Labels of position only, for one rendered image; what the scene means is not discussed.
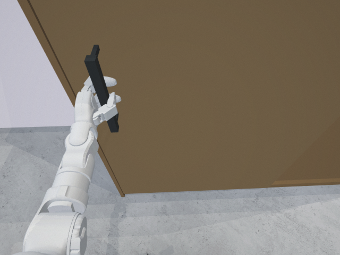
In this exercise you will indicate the left robot upper arm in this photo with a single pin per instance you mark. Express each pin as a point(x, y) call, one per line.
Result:
point(57, 233)

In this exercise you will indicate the wardrobe door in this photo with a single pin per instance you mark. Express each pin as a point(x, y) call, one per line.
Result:
point(215, 94)
point(321, 160)

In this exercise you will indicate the handle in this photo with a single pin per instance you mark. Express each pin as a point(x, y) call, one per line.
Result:
point(96, 75)

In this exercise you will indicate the robot left hand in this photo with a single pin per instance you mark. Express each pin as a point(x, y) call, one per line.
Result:
point(87, 106)

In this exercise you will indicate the robot left forearm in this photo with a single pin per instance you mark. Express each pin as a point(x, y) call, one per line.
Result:
point(69, 190)

